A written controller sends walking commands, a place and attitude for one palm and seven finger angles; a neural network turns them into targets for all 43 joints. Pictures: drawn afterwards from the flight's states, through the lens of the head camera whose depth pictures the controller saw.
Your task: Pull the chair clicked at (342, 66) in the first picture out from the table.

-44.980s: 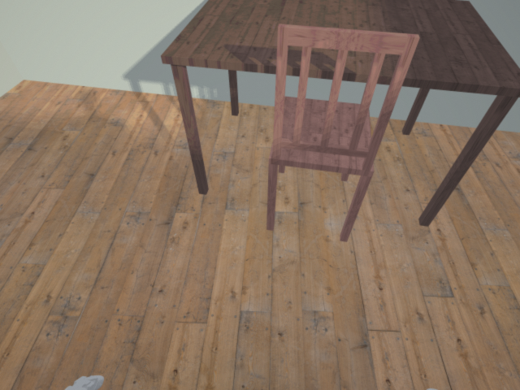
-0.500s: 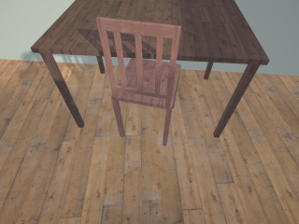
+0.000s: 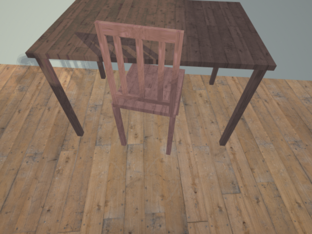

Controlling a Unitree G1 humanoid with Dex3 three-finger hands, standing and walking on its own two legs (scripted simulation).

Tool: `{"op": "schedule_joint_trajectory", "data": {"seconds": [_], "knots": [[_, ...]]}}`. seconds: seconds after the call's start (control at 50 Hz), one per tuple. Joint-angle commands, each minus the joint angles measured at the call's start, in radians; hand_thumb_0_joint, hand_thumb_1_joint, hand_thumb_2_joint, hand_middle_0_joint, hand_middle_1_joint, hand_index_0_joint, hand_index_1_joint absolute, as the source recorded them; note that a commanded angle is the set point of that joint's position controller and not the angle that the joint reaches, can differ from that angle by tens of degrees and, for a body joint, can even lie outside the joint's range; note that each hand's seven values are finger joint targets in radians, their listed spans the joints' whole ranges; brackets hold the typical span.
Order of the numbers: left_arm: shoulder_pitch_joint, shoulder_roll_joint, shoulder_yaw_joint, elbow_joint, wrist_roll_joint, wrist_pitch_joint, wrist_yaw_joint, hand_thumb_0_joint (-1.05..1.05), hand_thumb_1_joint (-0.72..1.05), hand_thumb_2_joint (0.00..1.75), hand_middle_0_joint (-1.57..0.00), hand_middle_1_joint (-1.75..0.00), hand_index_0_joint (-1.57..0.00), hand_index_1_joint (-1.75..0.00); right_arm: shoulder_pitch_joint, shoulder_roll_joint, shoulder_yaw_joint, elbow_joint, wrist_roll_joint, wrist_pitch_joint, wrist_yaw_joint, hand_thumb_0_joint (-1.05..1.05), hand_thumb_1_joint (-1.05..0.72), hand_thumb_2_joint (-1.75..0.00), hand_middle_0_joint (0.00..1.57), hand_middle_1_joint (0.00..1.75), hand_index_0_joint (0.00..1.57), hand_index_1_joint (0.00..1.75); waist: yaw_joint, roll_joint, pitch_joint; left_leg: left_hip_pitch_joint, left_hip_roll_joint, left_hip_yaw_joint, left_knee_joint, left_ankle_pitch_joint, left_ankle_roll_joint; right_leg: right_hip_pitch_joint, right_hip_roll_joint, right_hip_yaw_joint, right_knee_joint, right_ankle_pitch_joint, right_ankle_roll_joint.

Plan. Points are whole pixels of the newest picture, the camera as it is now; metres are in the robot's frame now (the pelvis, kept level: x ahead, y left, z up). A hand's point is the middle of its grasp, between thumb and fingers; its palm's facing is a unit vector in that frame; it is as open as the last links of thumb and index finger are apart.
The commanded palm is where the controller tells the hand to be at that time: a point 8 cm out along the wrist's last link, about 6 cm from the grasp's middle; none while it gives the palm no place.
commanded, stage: look to check the result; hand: left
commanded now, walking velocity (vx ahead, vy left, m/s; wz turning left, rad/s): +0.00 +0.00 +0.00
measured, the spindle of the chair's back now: (140, 71) +0.79 +0.11 -0.07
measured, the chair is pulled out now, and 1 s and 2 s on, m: -0.07 -0.07 -0.07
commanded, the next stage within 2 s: take the last steps up to it in 0.70 s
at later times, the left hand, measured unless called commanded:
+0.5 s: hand out of the picture +0.01 +0.16 -0.18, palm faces +0.02 -0.98 -0.18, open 7.4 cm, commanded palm none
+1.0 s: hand out of the picture +0.03 +0.16 -0.18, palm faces +0.03 -0.98 -0.18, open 7.4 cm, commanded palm none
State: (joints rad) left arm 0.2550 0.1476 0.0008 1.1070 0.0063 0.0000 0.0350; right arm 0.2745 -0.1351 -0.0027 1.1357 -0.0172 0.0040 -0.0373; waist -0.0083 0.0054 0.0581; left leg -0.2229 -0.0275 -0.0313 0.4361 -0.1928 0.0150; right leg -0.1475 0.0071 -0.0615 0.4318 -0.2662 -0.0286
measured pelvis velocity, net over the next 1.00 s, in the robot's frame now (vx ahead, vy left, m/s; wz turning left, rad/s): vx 0.04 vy -0.01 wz -0.01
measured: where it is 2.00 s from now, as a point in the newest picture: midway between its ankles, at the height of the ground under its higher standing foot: outside the picture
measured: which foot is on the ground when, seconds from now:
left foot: down 0.00-1.00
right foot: down 0.00-1.00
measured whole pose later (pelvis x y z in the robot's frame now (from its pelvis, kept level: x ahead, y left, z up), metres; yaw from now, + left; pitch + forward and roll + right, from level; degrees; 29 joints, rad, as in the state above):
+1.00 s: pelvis +0.04 -0.01 -0.01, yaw +0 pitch -1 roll +0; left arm 0.30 0.14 0.02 1.10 0.01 0.00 0.03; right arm 0.29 -0.14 -0.01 1.15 -0.03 0.01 -0.03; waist -0.01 0.00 0.05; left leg -0.21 -0.01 -0.03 0.51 -0.29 0.01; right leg -0.11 0.03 -0.06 0.46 -0.34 -0.05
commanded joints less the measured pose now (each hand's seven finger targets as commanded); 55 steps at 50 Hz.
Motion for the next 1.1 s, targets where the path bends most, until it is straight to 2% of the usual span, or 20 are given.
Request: {"op": "schedule_joint_trajectory", "data": {"seconds": [0.0, 0.04, 0.16, 0.3, 0.36, 0.4, 0.54, 0.58, 0.6, 0.72, 0.78, 0.82, 0.84, 0.9, 0.92, 0.98, 1.02, 1.04, 1.06, 1.08], "knots": [[0.085, 0.101, 0.021, -0.022, -0.004, -0.013, 0.002, 0.0, 0.9, 0.9, -0.2, -0.3, -0.2, -0.3, 0.074, -0.092, -0.016, -0.022, -0.002, -0.009, -0.002, 0.0, -0.9, -0.9, 0.2, 0.3, 0.2, 0.3, 0.0, -0.021, 0.016, 0.018, 0.09, -0.071, -0.059, 0.122, 0.027, -0.046, -0.104, 0.094, -0.115, 0.037, -0.031], [0.084, 0.101, 0.021, -0.02, -0.006, -0.015, 0.002, 0.0, 0.9, 0.9, -0.2, -0.3, -0.2, -0.3, 0.074, -0.091, -0.014, -0.017, -0.003, -0.012, -0.002, 0.0, -0.9, -0.9, 0.2, 0.3, 0.2, 0.3, -0.001, -0.006, -0.003, 0.031, 0.09, -0.07, -0.055, 0.156, 0.026, -0.03, -0.105, 0.094, -0.106, 0.076, -0.031], [0.089, 0.096, 0.019, -0.014, -0.007, -0.014, 0.003, 0.0, 0.9, 0.9, -0.2, -0.3, -0.2, -0.3, 0.069, -0.093, -0.011, -0.013, -0.001, -0.013, -0.005, 0.0, -0.9, -0.9, 0.2, 0.3, 0.2, 0.3, -0.001, 0.004, 0.012, 0.037, 0.094, -0.071, -0.058, 0.169, 0.027, -0.029, -0.103, 0.092, -0.107, 0.089, -0.029], [0.101, 0.091, 0.018, -0.014, -0.006, -0.016, 0.005, 0.0, 0.9, 0.9, -0.2, -0.3, -0.2, -0.3, 0.066, -0.093, -0.012, -0.013, 0.001, -0.012, -0.007, 0.0, -0.9, -0.9, 0.2, 0.3, 0.2, 0.3, -0.001, -0.016, 0.006, 0.052, 0.094, -0.064, -0.047, 0.181, 0.028, -0.025, -0.104, 0.093, -0.111, 0.119, -0.028], [0.098, 0.094, 0.019, -0.014, -0.007, -0.015, 0.004, 0.0, 0.9, 0.9, -0.2, -0.3, -0.2, -0.3, 0.067, -0.09, -0.01, -0.008, 0.0, -0.015, -0.008, 0.0, -0.9, -0.9, 0.2, 0.3, 0.2, 0.3, 0.001, 0.01, -0.003, 0.055, 0.096, -0.064, -0.053, 0.197, 0.028, -0.012, -0.106, 0.092, -0.104, 0.131, -0.028], [0.099, 0.093, 0.019, -0.013, -0.005, -0.015, 0.005, 0.0, 0.9, 0.9, -0.2, -0.3, -0.2, -0.3, 0.065, -0.09, -0.011, -0.01, 0.001, -0.013, -0.009, 0.0, -0.9, -0.9, 0.2, 0.3, 0.2, 0.3, 0.0, -0.009, 0.016, 0.051, 0.097, -0.063, -0.051, 0.191, 0.028, -0.019, -0.103, 0.09, -0.109, 0.129, -0.028], [0.089, 0.093, 0.019, -0.014, -0.006, -0.014, 0.004, 0.0, 0.9, 0.9, -0.2, -0.3, -0.2, -0.3, 0.066, -0.094, -0.009, -0.006, -0.001, -0.013, -0.008, 0.0, -0.9, -0.9, 0.2, 0.3, 0.2, 0.3, 0.0, 0.005, 0.025, 0.051, 0.097, -0.063, -0.061, 0.186, 0.027, -0.019, -0.101, 0.094, -0.107, 0.122, -0.029], [0.094, 0.096, 0.022, -0.014, -0.007, -0.016, 0.004, 0.0, 0.9, 0.9, -0.2, -0.3, -0.2, -0.3, 0.068, -0.093, -0.008, -0.007, 0.0, -0.016, -0.009, 0.0, -0.9, -0.9, 0.2, 0.3, 0.2, 0.3, 0.001, -0.018, -0.001, 0.061, 0.098, -0.062, -0.057, 0.204, 0.028, 0.001, -0.103, 0.095, -0.106, 0.147, -0.028], [0.098, 0.094, 0.02, -0.014, -0.006, -0.015, 0.005, 0.0, 0.9, 0.9, -0.2, -0.3, -0.2, -0.3, 0.061, -0.095, -0.01, -0.009, 0.001, -0.014, -0.009, 0.0, -0.9, -0.9, 0.2, 0.3, 0.2, 0.3, 0.003, -0.02, 0.016, 0.059, 0.095, -0.059, -0.053, 0.189, 0.027, -0.014, -0.102, 0.093, -0.112, 0.138, -0.027], [0.094, 0.098, 0.021, -0.018, -0.007, -0.016, 0.006, 0.0, 0.9, 0.9, -0.2, -0.3, -0.2, -0.3, 0.07, -0.093, -0.009, -0.006, 0.0, -0.014, -0.01, 0.0, -0.9, -0.9, 0.2, 0.3, 0.2, 0.3, 0.0, -0.01, 0.007, 0.067, 0.096, -0.053, -0.052, 0.212, 0.025, 0.003, -0.105, 0.095, -0.104, 0.185, -0.028], [0.1, 0.097, 0.022, -0.018, -0.008, -0.018, 0.006, 0.0, 0.9, 0.9, -0.2, -0.3, -0.2, -0.3, 0.072, -0.09, -0.009, -0.003, 0.001, -0.015, -0.01, 0.0, -0.9, -0.9, 0.2, 0.3, 0.2, 0.3, 0.001, -0.029, 0.004, 0.069, 0.095, -0.05, -0.049, 0.224, 0.026, 0.01, -0.107, 0.092, -0.104, 0.216, -0.025], [0.1, 0.095, 0.021, -0.021, -0.007, -0.016, 0.007, 0.0, 0.9, 0.9, -0.2, -0.3, -0.2, -0.3, 0.071, -0.089, -0.01, -0.003, 0.0, -0.013, -0.009, 0.0, -0.9, -0.9, 0.2, 0.3, 0.2, 0.3, 0.0, -0.008, 0.022, 0.063, 0.094, -0.048, -0.05, 0.202, 0.025, -0.004, -0.106, 0.095, -0.11, 0.186, -0.027], [0.102, 0.097, 0.023, -0.017, -0.007, -0.016, 0.006, 0.0, 0.9, 0.9, -0.2, -0.3, -0.2, -0.3, 0.078, -0.088, -0.009, 0.003, -0.002, -0.011, -0.008, 0.0, -0.9, -0.9, 0.2, 0.3, 0.2, 0.3, 0.0, -0.016, 0.014, 0.063, 0.091, -0.043, -0.044, 0.152, 0.025, 0.003, -0.104, 0.092, -0.111, 0.125, -0.029], [0.108, 0.106, 0.036, -0.02, 0.002, -0.007, -0.003, 0.0, 0.9, 0.9, -0.2, -0.3, -0.2, -0.3, 0.077, -0.093, -0.022, -0.003, -0.01, 0.001, 0.002, 0.0, -0.9, -0.9, 0.2, 0.3, 0.2, 0.3, 0.001, -0.047, 0.077, -0.029, 0.058, -0.017, -0.009, -0.136, 0.03, -0.043, -0.107, 0.13, -0.144, -0.253, -0.059], [0.101, 0.117, 0.042, -0.028, 0.004, -0.004, -0.007, 0.0, 0.9, 0.9, -0.2, -0.3, -0.2, -0.3, 0.079, -0.086, -0.024, -0.009, -0.013, 0.003, 0.007, 0.0, -0.9, -0.9, 0.2, 0.3, 0.2, 0.3, 0.001, -0.064, 0.112, -0.078, 0.046, 0.001, 0.015, -0.177, 0.029, -0.056, -0.118, 0.152, -0.16, -0.334, -0.075], [0.106, 0.123, 0.058, -0.045, 0.007, -0.008, -0.014, 0.0, 0.9, 0.9, -0.2, -0.3, -0.2, -0.3, 0.088, -0.072, -0.03, -0.028, -0.016, -0.008, 0.011, 0.0, -0.9, -0.9, 0.2, 0.3, 0.2, 0.3, -0.003, -0.108, 0.115, -0.111, 0.037, 0.049, 0.113, -0.161, 0.031, -0.065, -0.164, 0.207, -0.163, -0.377, -0.117], [0.097, 0.122, 0.066, -0.061, 0.011, -0.011, -0.018, 0.0, 0.9, 0.9, -0.2, -0.3, -0.2, -0.3, 0.114, -0.07, -0.034, -0.032, -0.015, -0.016, 0.012, 0.0, -0.9, -0.9, 0.2, 0.3, 0.2, 0.3, -0.018, -0.079, 0.127, -0.093, 0.047, 0.052, 0.119, -0.156, 0.037, -0.097, -0.162, 0.201, -0.116, -0.356, -0.129], [0.095, 0.115, 0.068, -0.069, 0.01, -0.014, -0.021, 0.0, 0.9, 0.9, -0.2, -0.3, -0.2, -0.3, 0.135, -0.073, -0.035, -0.03, -0.016, -0.024, 0.012, 0.0, -0.9, -0.9, 0.2, 0.3, 0.2, 0.3, -0.027, -0.02, 0.116, -0.052, 0.057, 0.032, 0.08, -0.132, 0.044, -0.118, -0.138, 0.171, -0.054, -0.298, -0.123], [0.086, 0.104, 0.07, -0.076, 0.01, -0.017, -0.024, 0.0, 0.9, 0.9, -0.2, -0.3, -0.2, -0.3, 0.174, -0.086, -0.035, -0.019, -0.017, -0.033, 0.01, 0.0, -0.9, -0.9, 0.2, 0.3, 0.2, 0.3, -0.037, 0.06, 0.117, -0.017, 0.087, -0.034, 0.019, -0.087, 0.062, -0.144, -0.083, 0.117, 0.049, -0.228, -0.104], [0.083, 0.09, 0.07, -0.085, 0.008, -0.021, -0.027, 0.0, 0.9, 0.9, -0.2, -0.3, -0.2, -0.3, 0.219, -0.116, -0.043, -0.001, -0.019, -0.042, 0.005, 0.0, -0.9, -0.9, 0.2, 0.3, 0.2, 0.3, -0.047, 0.177, 0.081, 0.085, 0.166, -0.173, -0.036, -0.015, 0.109, -0.218, -0.027, 0.052, 0.208, -0.132, -0.079]]}}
